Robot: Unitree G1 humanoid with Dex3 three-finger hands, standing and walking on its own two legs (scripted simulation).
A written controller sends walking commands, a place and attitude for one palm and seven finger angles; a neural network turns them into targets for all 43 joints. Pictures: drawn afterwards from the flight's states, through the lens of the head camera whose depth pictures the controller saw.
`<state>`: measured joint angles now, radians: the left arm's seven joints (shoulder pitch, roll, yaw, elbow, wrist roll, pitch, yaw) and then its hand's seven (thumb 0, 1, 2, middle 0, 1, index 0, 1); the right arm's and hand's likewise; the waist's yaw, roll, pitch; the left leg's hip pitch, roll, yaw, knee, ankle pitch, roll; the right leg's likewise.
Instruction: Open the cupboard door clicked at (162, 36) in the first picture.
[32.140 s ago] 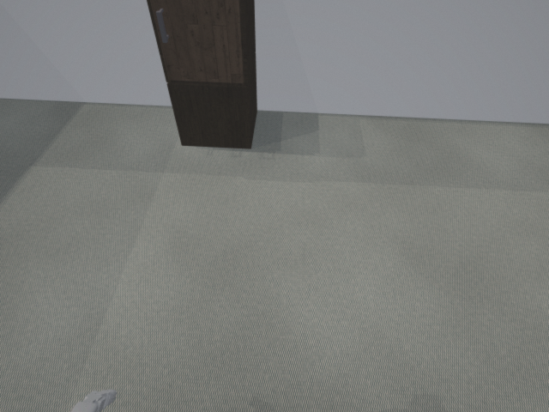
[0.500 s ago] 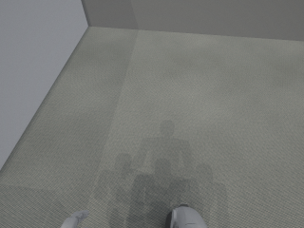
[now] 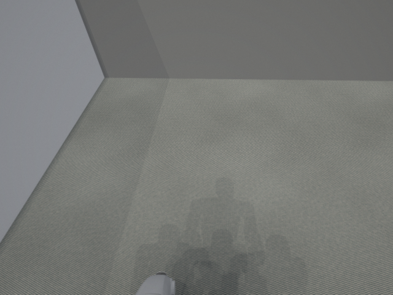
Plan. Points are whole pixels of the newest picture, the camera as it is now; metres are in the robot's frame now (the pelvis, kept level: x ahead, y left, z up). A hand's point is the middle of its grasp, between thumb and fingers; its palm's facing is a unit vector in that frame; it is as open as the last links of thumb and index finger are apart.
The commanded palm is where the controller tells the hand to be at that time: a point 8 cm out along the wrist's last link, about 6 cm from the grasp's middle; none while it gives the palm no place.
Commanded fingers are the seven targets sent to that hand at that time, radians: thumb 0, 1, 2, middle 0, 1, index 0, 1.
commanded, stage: turn to face it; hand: left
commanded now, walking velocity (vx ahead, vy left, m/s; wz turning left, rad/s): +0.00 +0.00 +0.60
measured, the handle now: out of the picture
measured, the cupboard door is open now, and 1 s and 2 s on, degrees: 53 53 53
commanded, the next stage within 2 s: none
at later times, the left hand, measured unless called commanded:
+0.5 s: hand (145, 250) +0.26 +0.16 -0.17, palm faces +0.23 -0.94 -0.24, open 7.4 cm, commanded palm none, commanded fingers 0.00 0.90 0.90 -0.20 -0.30 -0.20 -0.30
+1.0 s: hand out of the picture +0.16 +0.10 -0.20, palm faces +0.60 -0.77 -0.23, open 7.4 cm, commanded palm none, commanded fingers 0.00 0.90 0.90 -0.20 -0.30 -0.20 -0.30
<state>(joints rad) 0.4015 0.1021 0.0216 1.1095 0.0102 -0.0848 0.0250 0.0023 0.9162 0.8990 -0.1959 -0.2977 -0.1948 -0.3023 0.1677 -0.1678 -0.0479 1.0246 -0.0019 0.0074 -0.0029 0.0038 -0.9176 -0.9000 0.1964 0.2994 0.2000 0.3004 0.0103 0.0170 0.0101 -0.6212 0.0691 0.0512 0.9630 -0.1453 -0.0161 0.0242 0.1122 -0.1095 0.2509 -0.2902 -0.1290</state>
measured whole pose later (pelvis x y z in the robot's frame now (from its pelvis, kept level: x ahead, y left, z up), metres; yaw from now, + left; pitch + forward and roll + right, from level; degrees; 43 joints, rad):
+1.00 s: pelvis +0.25 -0.09 -0.02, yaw +36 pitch +2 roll +0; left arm 0.26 0.24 0.06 0.92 0.02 0.02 0.01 0.01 0.90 0.90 -0.20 -0.30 -0.20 -0.30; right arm 0.05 -0.25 -0.06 0.85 -0.02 0.04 0.04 0.01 -0.91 -0.90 0.20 0.30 0.20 0.30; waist 0.02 -0.05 0.11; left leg -0.36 0.01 0.12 0.64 -0.29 0.02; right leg -0.28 -0.17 -0.31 0.76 -0.47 0.04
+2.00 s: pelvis +0.30 -0.14 -0.02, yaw +70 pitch +1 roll +1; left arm 0.25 0.26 0.07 0.94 0.02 0.05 0.01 0.01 0.90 0.90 -0.20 -0.30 -0.20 -0.30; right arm 0.06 -0.23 -0.06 0.88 -0.02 0.04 0.03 0.01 -0.91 -0.90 0.20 0.30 0.20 0.30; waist 0.03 -0.06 0.11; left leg -0.31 0.00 0.09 0.64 -0.33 0.02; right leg -0.34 -0.17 -0.25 0.86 -0.52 0.04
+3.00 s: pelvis +0.34 -0.11 -0.01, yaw +105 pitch +1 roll +0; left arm 0.21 0.27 0.08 0.94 0.02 0.07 0.01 0.01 0.91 0.90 -0.20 -0.30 -0.20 -0.30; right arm 0.08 -0.23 -0.05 0.88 -0.02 0.02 0.01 0.00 -0.91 -0.90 0.20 0.30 0.20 0.30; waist 0.02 -0.05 0.12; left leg -0.32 -0.02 0.06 0.61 -0.31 0.05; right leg -0.44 -0.12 -0.09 1.14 -0.52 0.08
